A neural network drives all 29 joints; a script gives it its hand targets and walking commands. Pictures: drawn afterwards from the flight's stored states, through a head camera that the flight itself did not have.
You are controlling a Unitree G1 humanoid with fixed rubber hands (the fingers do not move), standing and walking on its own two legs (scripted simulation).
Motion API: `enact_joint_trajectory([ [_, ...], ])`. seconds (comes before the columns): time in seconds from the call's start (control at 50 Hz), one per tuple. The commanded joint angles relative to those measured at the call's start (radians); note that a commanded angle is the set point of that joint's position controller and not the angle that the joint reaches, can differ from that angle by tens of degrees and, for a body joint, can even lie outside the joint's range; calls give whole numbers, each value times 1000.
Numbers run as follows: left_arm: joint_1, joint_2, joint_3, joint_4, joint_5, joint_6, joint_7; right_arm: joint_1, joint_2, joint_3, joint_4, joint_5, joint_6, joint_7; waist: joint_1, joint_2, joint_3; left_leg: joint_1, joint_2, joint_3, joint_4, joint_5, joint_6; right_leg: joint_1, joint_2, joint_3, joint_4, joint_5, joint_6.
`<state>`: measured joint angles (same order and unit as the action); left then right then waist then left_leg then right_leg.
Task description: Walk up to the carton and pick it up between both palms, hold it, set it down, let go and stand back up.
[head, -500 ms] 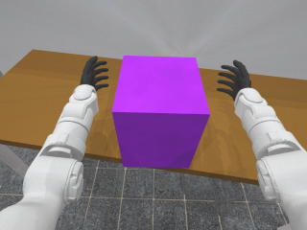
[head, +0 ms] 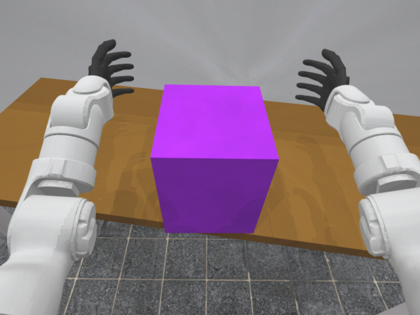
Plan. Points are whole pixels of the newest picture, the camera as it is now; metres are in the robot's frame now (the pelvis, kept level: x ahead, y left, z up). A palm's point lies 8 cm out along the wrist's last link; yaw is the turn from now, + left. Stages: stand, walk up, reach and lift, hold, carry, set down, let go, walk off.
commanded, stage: set down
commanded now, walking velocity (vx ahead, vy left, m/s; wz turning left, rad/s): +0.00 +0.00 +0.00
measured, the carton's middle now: (210, 161) +0.43 +0.04 +0.06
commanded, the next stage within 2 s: none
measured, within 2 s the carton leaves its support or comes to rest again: neither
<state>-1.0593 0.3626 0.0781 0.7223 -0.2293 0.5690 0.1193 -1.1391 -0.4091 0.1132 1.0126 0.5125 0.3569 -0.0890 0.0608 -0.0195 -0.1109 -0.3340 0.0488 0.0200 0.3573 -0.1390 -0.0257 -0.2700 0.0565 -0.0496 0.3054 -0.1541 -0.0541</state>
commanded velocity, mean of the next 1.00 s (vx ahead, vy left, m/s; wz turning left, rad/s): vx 0.00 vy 0.00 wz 0.00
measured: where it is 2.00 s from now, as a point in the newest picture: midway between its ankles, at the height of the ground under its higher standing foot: outside the picture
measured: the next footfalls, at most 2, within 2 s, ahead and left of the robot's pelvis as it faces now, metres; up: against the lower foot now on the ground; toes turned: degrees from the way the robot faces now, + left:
none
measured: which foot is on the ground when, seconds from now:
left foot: down 0.00-1.00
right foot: down 0.00-1.00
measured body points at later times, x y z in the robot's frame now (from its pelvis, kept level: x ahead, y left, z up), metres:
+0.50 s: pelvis -0.01 +0.00 +0.00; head -0.01 +0.02 +0.45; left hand +0.39 +0.24 +0.18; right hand +0.42 -0.17 +0.18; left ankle +0.02 +0.13 -0.75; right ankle -0.01 -0.08 -0.75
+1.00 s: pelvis -0.01 +0.00 +0.00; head -0.02 +0.01 +0.45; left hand +0.34 +0.22 +0.14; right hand +0.36 -0.19 +0.13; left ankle +0.02 +0.13 -0.75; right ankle -0.01 -0.08 -0.75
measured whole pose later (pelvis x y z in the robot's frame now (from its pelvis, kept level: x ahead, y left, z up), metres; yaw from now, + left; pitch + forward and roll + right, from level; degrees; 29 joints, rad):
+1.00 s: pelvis -0.01 +0.00 +0.00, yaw -1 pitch -1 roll +0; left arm -0.35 0.18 0.19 0.01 -0.11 0.68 0.09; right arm -0.42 -0.32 0.04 0.33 0.39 0.35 -0.07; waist 0.02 -0.04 -0.03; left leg -0.16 0.03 0.04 0.31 -0.13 -0.02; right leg -0.15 0.04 -0.01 0.34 -0.18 -0.05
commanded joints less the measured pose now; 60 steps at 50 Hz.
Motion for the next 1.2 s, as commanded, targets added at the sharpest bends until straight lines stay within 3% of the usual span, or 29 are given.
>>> enact_joint_trajectory([
  [0.0,-443,139,35,-164,-1,-8,0,-508,-177,-22,-172,22,-19,15,0,37,-497,277,-36,-14,39,328,2,150,-7,34,11,341,97],
  [0.1,-389,129,44,-145,11,15,-20,-455,-178,14,-127,46,1,30,-7,20,-435,277,-37,-17,20,321,9,169,-10,40,2,361,97],
  [0.24,-245,98,88,-241,66,12,-44,-310,-153,11,-202,24,-17,38,-12,12,-368,289,-44,-15,-7,300,13,217,-11,46,-4,356,96],
  [0.36,-151,86,113,-429,77,16,-40,-229,-139,-61,-411,-36,-45,26,-16,9,-397,305,-53,-5,-4,270,18,208,-10,46,-2,311,96],
  [0.42,-161,73,95,-514,58,24,-26,-218,-146,-111,-485,-62,-48,22,-31,34,-422,326,-49,-3,5,249,12,161,-5,37,-2,243,84],
  [0.46,-91,57,102,-581,63,39,-21,-149,-143,-117,-541,-70,-48,20,-31,34,-430,359,-48,-1,17,291,9,163,-1,36,-1,262,84],
  [0.56,-13,32,111,-607,73,72,-22,-71,-120,-130,-576,-85,-28,24,-28,21,-357,324,-49,0,-13,185,19,118,-9,46,-18,116,80],
  [0.68,117,-21,116,-667,104,85,-25,70,-96,-131,-609,-97,-23,36,-33,28,-275,329,-51,2,-34,148,21,107,-10,52,-32,51,72],
  [0.84,312,-71,131,-788,130,80,-29,271,-56,-124,-729,-116,-35,29,-34,0,-207,345,-58,12,-41,165,26,126,-13,62,-29,102,74],
  [0.92,369,-75,128,-883,127,74,-31,327,-52,-134,-848,-119,-45,14,-37,15,-218,354,-64,17,-38,195,20,132,-14,67,-17,150,77],
  [1.18,670,-113,119,-1021,119,10,-34,664,-11,-153,-1085,-158,-82,6,-29,-9,-132,391,-63,27,-57,198,22,106,-18,79,-38,125,63],
])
